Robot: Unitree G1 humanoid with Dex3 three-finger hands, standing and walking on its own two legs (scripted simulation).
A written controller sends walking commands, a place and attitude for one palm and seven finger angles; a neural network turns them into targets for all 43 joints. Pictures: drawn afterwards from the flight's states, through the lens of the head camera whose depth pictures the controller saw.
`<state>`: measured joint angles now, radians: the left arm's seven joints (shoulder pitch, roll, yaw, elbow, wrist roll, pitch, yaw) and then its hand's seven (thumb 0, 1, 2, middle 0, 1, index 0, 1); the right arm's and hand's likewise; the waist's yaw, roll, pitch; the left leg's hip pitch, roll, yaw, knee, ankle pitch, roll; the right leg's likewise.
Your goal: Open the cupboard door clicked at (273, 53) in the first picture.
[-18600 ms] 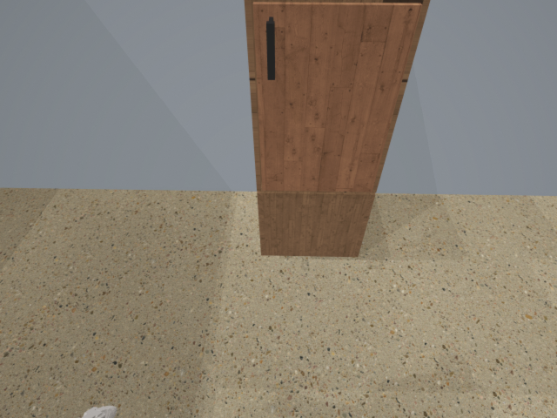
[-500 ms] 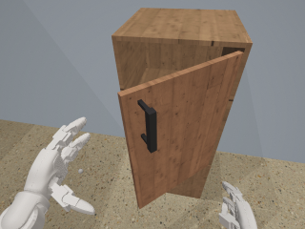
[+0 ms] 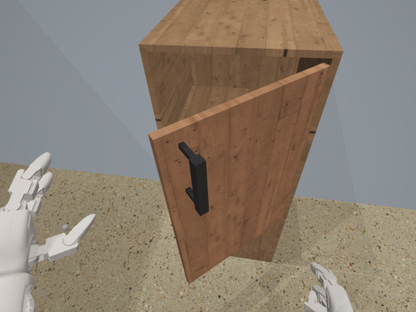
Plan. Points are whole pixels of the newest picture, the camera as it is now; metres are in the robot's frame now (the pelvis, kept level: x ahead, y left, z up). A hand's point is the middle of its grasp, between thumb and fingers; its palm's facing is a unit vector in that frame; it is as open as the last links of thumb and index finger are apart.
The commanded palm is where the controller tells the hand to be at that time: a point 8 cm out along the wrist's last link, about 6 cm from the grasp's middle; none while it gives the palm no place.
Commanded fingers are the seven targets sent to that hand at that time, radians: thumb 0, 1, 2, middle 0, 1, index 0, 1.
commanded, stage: draw the hand back to the body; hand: left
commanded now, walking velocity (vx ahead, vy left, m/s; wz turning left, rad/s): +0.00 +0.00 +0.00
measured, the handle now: (193, 180) +0.29 +0.06 +0.15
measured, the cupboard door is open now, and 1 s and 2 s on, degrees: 43 43 43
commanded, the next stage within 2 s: step back with the hand held close in 0.56 s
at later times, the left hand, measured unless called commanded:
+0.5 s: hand (54, 221) +0.20 +0.26 +0.15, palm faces +0.45 -0.81 -0.39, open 7.5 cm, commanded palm +0.15 +0.30 +0.17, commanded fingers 0.00 0.90 0.90 -0.20 -0.30 -0.20 -0.30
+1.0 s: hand (48, 244) +0.17 +0.26 +0.14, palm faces +0.30 -0.81 -0.50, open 7.4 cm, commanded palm +0.11 +0.31 +0.17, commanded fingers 0.00 0.90 0.90 -0.20 -0.30 -0.20 -0.30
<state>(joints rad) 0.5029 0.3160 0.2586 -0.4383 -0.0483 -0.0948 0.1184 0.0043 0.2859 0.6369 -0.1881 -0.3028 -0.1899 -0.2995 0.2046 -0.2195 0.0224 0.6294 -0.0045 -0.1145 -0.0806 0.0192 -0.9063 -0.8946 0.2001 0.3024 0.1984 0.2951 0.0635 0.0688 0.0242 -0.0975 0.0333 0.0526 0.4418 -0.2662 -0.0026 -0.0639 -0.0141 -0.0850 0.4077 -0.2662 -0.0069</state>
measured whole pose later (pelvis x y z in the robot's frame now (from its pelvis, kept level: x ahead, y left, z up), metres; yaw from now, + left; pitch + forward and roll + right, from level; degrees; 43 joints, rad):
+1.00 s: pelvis -0.04 +0.01 +0.00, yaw -1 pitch -1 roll -1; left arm 0.57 0.39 0.35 -0.48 -0.05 -0.11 0.11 0.02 0.89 0.90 -0.21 -0.30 -0.22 -0.30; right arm 0.16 -0.24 -0.02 0.55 0.02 0.01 -0.08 0.02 -0.91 -0.89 0.20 0.30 0.20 0.30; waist 0.02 0.04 0.06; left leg -0.25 0.03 0.08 0.48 -0.22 0.02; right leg -0.22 -0.02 -0.06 0.44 -0.20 0.01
